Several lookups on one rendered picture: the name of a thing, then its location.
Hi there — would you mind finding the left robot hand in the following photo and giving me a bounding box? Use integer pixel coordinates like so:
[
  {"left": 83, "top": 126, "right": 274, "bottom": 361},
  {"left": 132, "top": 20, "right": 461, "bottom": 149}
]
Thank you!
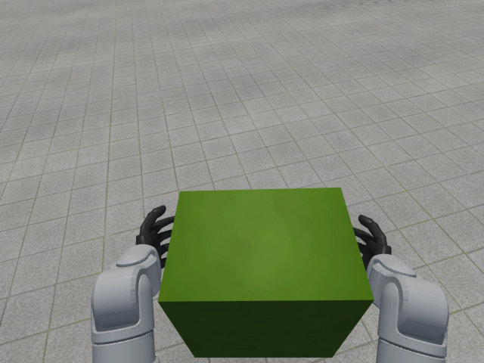
[{"left": 136, "top": 205, "right": 175, "bottom": 269}]

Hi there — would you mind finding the carton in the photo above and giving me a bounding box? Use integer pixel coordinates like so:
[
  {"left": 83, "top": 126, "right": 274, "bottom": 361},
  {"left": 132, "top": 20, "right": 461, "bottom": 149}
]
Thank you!
[{"left": 157, "top": 188, "right": 374, "bottom": 358}]

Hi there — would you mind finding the right robot hand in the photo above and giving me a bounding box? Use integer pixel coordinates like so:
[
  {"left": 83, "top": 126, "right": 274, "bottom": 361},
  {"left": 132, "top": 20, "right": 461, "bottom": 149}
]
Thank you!
[{"left": 353, "top": 215, "right": 392, "bottom": 271}]

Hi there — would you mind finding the left robot forearm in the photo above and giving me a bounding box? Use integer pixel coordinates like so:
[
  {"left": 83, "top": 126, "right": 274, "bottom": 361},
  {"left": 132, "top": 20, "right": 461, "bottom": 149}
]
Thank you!
[{"left": 91, "top": 244, "right": 162, "bottom": 363}]

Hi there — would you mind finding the right robot forearm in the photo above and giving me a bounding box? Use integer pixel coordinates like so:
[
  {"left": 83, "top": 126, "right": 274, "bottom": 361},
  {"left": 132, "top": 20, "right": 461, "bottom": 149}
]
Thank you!
[{"left": 366, "top": 254, "right": 449, "bottom": 363}]

